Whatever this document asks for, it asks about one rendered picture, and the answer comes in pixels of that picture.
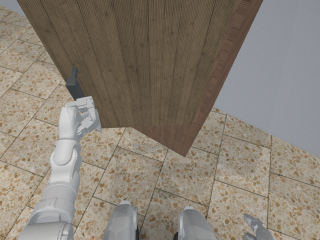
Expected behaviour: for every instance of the robot right hand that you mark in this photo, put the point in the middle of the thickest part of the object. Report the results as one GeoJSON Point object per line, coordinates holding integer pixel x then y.
{"type": "Point", "coordinates": [258, 227]}

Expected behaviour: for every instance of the robot left shin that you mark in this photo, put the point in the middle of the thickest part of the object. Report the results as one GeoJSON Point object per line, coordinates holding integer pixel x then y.
{"type": "Point", "coordinates": [133, 234]}

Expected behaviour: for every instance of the left robot forearm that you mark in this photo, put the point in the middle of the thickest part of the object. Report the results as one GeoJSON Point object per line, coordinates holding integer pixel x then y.
{"type": "Point", "coordinates": [60, 193]}

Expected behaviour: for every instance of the handle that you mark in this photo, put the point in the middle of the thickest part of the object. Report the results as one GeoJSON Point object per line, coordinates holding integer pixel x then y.
{"type": "Point", "coordinates": [73, 85]}

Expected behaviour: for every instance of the cupboard door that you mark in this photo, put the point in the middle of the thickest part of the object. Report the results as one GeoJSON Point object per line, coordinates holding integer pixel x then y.
{"type": "Point", "coordinates": [145, 63]}

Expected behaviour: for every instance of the left robot upper arm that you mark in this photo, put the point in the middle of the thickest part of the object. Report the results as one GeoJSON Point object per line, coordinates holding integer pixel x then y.
{"type": "Point", "coordinates": [58, 230]}

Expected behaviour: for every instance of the right robot thigh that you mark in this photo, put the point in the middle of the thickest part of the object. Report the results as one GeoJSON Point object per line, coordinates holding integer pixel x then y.
{"type": "Point", "coordinates": [193, 226]}

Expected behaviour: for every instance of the robot left hand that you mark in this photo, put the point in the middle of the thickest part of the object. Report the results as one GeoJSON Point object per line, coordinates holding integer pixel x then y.
{"type": "Point", "coordinates": [73, 125]}

